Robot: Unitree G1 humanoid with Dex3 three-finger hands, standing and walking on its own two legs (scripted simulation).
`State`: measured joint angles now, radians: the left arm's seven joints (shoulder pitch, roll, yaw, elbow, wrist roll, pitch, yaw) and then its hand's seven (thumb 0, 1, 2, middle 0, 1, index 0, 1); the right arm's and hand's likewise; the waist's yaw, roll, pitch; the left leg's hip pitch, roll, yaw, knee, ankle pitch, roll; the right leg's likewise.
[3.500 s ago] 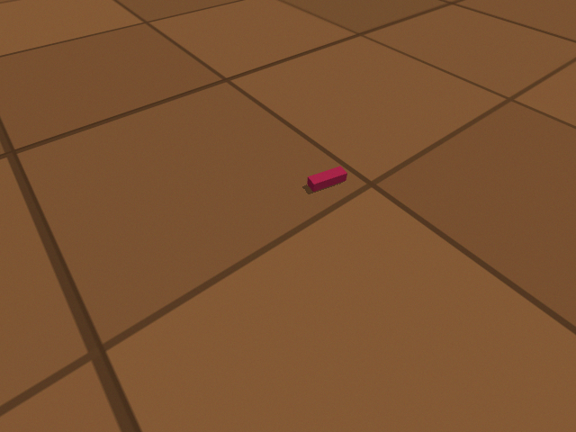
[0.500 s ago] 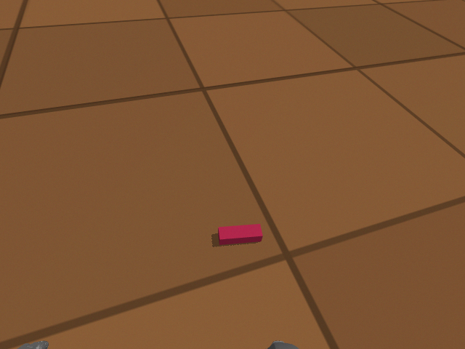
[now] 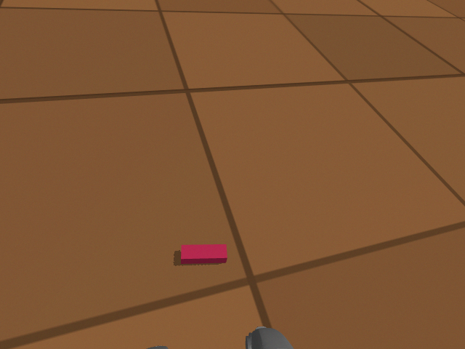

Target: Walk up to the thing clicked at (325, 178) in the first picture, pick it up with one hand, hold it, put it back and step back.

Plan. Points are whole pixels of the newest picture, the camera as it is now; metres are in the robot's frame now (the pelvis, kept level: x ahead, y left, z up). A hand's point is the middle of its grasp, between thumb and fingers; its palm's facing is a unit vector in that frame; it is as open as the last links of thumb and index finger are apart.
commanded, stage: walk up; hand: left
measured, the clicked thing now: (203, 253) +0.61 +0.03 -0.73
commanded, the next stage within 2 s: none
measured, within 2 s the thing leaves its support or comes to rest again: neither
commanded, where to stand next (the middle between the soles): +0.24 -0.24 m, yaw +5 degrees
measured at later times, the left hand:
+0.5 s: hand out of the picture +0.11 +0.09 -0.15, palm faces +0.03 -0.94 -0.34, open 7.4 cm
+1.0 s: hand (233, 299) +0.25 -0.02 -0.14, palm faces +0.03 -0.89 -0.45, open 7.3 cm
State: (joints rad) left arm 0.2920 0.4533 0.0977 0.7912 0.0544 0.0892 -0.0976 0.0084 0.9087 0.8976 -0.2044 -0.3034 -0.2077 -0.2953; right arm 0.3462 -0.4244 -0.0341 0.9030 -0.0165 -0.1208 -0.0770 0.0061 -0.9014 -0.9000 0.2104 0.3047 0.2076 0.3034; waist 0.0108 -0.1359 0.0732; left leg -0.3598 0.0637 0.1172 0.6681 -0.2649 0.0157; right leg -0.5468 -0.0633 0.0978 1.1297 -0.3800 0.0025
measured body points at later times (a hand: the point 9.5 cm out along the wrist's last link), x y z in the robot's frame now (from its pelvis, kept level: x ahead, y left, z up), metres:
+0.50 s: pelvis +0.11 -0.19 +0.00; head +0.13 -0.17 +0.44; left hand +0.11 +0.14 -0.13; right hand +0.18 -0.52 -0.10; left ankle +0.20 -0.12 -0.71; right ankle +0.09 -0.28 -0.72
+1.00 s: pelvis +0.18 -0.31 -0.01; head +0.21 -0.32 +0.44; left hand +0.25 +0.03 -0.11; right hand +0.27 -0.64 -0.14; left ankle +0.19 -0.17 -0.69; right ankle +0.24 -0.45 -0.72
